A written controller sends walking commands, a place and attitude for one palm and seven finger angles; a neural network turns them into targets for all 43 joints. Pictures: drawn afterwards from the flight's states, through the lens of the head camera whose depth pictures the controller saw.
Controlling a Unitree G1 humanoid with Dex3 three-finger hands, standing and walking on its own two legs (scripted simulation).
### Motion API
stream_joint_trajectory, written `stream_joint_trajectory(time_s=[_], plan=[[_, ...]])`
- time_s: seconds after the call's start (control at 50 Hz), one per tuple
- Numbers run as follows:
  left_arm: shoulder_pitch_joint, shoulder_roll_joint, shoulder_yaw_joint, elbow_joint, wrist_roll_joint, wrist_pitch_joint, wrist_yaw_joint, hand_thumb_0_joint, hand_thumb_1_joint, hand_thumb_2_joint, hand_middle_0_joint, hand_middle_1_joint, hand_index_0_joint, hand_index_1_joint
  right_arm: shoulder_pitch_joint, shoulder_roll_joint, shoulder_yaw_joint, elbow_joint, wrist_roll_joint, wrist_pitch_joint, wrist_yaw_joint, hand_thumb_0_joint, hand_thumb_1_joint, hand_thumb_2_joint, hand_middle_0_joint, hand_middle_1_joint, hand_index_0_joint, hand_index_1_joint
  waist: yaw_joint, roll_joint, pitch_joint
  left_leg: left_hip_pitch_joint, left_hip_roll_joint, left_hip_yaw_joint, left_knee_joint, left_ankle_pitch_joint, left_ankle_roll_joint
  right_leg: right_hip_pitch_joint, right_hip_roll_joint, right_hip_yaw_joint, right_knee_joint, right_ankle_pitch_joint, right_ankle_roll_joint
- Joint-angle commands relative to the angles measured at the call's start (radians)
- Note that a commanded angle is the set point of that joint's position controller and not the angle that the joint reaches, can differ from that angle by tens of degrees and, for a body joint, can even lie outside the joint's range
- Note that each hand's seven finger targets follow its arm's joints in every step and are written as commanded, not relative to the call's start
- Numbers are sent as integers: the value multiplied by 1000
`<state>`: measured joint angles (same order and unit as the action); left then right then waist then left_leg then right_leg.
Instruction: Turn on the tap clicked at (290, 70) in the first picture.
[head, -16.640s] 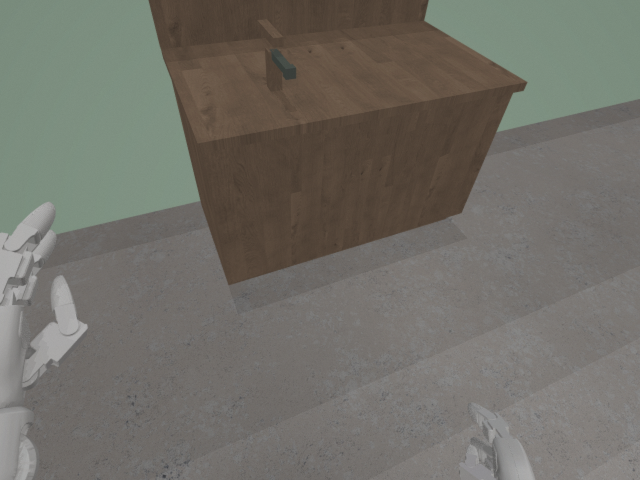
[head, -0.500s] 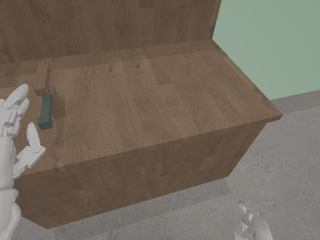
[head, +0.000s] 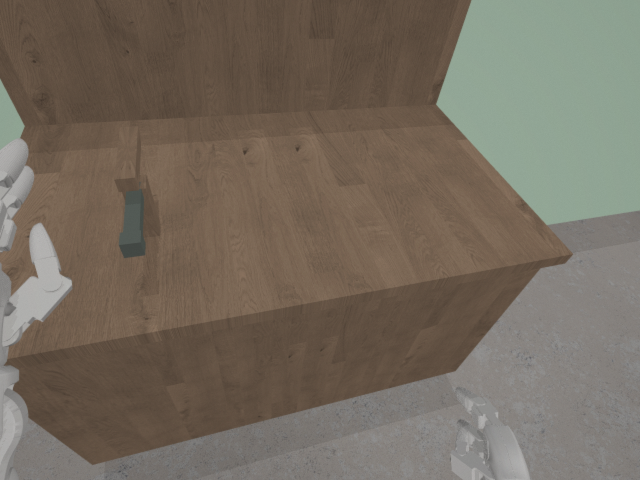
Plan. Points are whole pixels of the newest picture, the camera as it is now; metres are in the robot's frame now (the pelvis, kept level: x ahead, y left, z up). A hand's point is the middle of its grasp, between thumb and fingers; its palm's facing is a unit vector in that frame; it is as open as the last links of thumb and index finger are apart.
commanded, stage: come to a stop and stand still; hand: left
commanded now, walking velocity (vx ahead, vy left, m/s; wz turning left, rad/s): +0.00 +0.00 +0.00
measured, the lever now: (132, 244) +0.39 +0.32 +0.04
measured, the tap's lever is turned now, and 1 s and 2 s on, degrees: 0 0 0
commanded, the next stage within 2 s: look again from close up in 0.14 s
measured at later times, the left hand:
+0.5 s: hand (118, 278) +0.24 +0.23 +0.17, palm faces +0.36 -0.86 -0.37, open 7.4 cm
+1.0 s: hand (136, 304) +0.23 +0.22 +0.15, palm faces +0.26 -0.88 -0.40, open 7.4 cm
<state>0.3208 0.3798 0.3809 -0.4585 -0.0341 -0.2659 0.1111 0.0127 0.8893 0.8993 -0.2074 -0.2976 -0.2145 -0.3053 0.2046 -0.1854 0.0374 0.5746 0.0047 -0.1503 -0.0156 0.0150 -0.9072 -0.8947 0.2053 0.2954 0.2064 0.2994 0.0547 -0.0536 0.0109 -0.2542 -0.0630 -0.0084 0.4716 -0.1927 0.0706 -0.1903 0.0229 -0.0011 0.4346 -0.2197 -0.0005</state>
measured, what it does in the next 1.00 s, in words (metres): stands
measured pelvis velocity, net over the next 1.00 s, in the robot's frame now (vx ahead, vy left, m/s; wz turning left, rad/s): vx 0.01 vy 0.00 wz -0.02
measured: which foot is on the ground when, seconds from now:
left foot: down 0.00-1.00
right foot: down 0.00-1.00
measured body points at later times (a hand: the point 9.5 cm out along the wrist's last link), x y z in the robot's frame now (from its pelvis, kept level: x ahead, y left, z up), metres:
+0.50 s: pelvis +0.02 -0.01 +0.00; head +0.03 +0.01 +0.45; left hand +0.21 +0.28 +0.19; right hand +0.19 -0.24 -0.07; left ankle +0.04 +0.07 -0.74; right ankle +0.01 -0.12 -0.74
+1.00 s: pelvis +0.01 +0.00 +0.00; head +0.03 +0.01 +0.45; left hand +0.21 +0.26 +0.17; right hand +0.18 -0.23 -0.07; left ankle +0.04 +0.07 -0.74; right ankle +0.01 -0.12 -0.74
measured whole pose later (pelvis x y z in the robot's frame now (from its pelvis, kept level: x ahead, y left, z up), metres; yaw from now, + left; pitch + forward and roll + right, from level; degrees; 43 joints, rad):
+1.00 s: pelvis +0.01 +0.00 +0.00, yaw -1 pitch +0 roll -1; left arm 0.48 0.36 0.29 -0.44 -0.03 -0.25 0.06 0.01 0.89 0.90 -0.20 -0.30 -0.21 -0.30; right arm 0.22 -0.20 0.02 0.57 0.01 -0.14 -0.01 0.01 -0.91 -0.89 0.21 0.30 0.21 0.30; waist 0.01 -0.01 0.02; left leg -0.26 -0.05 0.02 0.45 -0.20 0.07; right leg -0.20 0.03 0.02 0.41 -0.22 0.00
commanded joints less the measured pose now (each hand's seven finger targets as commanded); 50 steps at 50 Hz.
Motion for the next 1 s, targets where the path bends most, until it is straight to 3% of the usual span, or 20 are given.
stream_joint_trajectory(time_s=[0.0,0.04,0.06,0.12,0.14,0.32,0.4,0.62,0.64,0.66,0.68,0.7,0.72,0.74,0.76,0.78,0.84,0.92,0.94,0.98], plan=[[-70,58,-38,-69,16,-28,3,0,900,900,-200,-300,-200,-300,-63,-145,-57,-141,3,-47,-11,0,-900,-900,200,300,200,300,-31,157,-13,-109,189,-189,-273,-345,-44,40,-29,44,-23,-40,-6],[-76,101,2,-44,22,-23,9,0,900,900,-200,-300,-200,-300,-68,-140,-57,-150,5,-36,-16,0,-900,-900,200,300,200,300,-26,107,-5,-134,187,-192,-290,-382,-43,56,-23,42,-42,-42,1],[-88,88,-6,-38,22,-22,7,0,900,900,-200,-300,-200,-300,-70,-136,-53,-156,2,-31,-19,0,-900,-900,200,300,200,300,-28,78,-12,-134,184,-189,-291,-385,-44,65,-26,43,-48,-42,2],[-129,118,21,-87,27,-29,10,0,900,900,-200,-300,-200,-300,-80,-134,-52,-167,-2,-27,-25,0,-900,-900,200,300,200,300,-27,79,-36,-119,162,-159,-261,-344,-36,89,-35,57,-78,-35,-2],[-145,166,57,-132,28,-33,13,0,900,900,-200,-300,-200,-300,-96,-131,-48,-173,-3,-29,-27,0,-900,-900,200,300,200,300,-25,101,-57,-106,156,-147,-251,-316,-35,107,-39,55,-86,-18,-2],[-30,143,48,-232,7,-44,12,0,900,900,-200,-300,-200,-300,-92,-133,-50,-153,-11,-49,-21,0,-900,-900,200,300,200,300,-22,163,-160,81,112,-91,-117,117,-54,100,-58,62,-100,167,-21],[39,129,53,-161,-2,-26,7,0,900,900,-200,-300,-200,-300,-78,-139,-58,-143,-4,-31,-22,0,-900,-900,200,300,200,300,-25,104,-158,110,123,-86,-96,257,-65,87,-56,48,-93,229,-15],[-1,142,45,-215,-8,-15,5,0,900,900,-200,-300,-200,-300,-98,-141,-60,-160,0,-10,-33,0,-900,-900,200,300,200,300,-26,111,-132,97,120,-85,-119,175,-54,80,-56,51,-100,187,-12],[-5,169,67,-227,-8,-13,9,0,900,900,-200,-300,-200,-300,-111,-138,-55,-159,-1,-12,-36,0,-900,-900,200,300,200,300,-23,133,-135,100,118,-84,-118,179,-54,78,-58,49,-102,191,-11],[-7,142,45,-220,-8,-13,8,0,900,900,-200,-300,-200,-300,-102,-138,-55,-156,-2,-10,-36,0,-900,-900,200,300,200,300,-27,129,-130,96,118,-83,-118,172,-52,79,-57,46,-102,185,-12],[-1053,971,634,-482,162,-117,13,0,900,900,-200,-300,-200,-300,27,-178,-57,-152,-40,-52,-19,0,-900,-900,200,300,200,300,-35,11,99,-106,154,-61,-7,167,-11,-123,-95,99,-184,154,52],[-479,316,211,123,50,-67,-32,0,900,900,-200,-300,-200,-300,-87,-52,-13,-95,-2,-48,-17,0,-900,-900,200,300,200,300,-41,24,-124,97,96,-85,-32,236,-20,-113,-114,103,-117,76,-39],[-179,259,176,81,6,-61,-30,0,900,900,-200,-300,-200,-300,-72,-134,-80,-126,-7,-61,-23,0,-900,-900,200,300,200,300,3,75,-89,107,113,-80,-29,201,-49,-36,-100,181,-154,172,-43],[-81,89,55,124,-8,-41,-33,0,900,900,-200,-300,-200,-300,-42,-140,-88,-136,15,-63,-1,0,-900,-900,200,300,200,300,-16,210,-171,145,109,-46,-28,214,-51,51,-107,164,-90,229,-58],[-127,108,29,-31,-15,-47,-36,0,900,900,-200,-300,-200,-300,-33,-152,-94,-144,16,-58,6,0,-900,-900,200,300,200,300,-23,267,-210,128,120,-65,-48,245,-50,81,-104,126,-54,219,-47],[-84,108,22,-95,-20,-51,-36,0,900,900,-200,-300,-200,-300,-39,-158,-93,-143,15,-62,17,0,-900,-900,200,300,200,300,-20,266,-224,124,136,-82,-53,278,-47,87,-93,110,-43,203,-36],[107,77,-20,-163,-25,-36,-26,0,900,900,-200,-300,-200,-300,-77,-142,-78,-168,22,-61,33,0,-900,-900,200,300,200,300,-7,117,-195,93,148,-88,-80,207,-38,81,-73,74,-46,156,-18],[76,195,122,-155,-24,-34,-2,0,900,900,-200,-300,-200,-300,-95,-142,-72,-176,9,-47,-5,0,-900,-900,200,300,200,300,-16,-71,-119,12,130,-99,-114,6,-45,38,-72,77,-92,35,-10],[42,261,189,-175,-23,-34,9,0,900,900,-200,-300,-200,-300,-110,-148,-70,-173,11,-41,-17,0,-900,-900,200,300,200,300,-19,-37,-103,10,129,-100,-119,-20,-43,24,-75,80,-98,13,-12],[-20,220,159,-171,-26,-46,4,0,900,900,-200,-300,-200,-300,-110,-135,-64,-173,9,-39,-32,0,-900,-900,200,300,200,300,-27,50,-92,-1,129,-111,-133,-51,-36,26,-74,81,-86,5,-16]])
